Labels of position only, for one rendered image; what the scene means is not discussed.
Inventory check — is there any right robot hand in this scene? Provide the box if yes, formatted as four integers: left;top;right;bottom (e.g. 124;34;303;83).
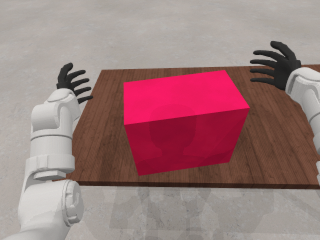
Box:
250;41;302;91

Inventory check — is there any right robot forearm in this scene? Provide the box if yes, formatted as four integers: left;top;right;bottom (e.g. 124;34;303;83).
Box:
285;67;320;155

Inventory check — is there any table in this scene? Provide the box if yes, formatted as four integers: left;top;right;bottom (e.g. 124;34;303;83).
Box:
52;64;320;190

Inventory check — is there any left robot hand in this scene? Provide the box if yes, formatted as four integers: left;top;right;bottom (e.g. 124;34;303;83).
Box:
56;62;93;104

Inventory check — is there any left robot upper arm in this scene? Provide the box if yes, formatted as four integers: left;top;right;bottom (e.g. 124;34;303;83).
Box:
3;179;84;240

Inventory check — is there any carton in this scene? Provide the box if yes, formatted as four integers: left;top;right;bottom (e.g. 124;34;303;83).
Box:
123;70;250;176

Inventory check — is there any left robot forearm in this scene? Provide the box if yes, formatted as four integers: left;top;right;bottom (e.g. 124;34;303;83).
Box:
17;88;81;228

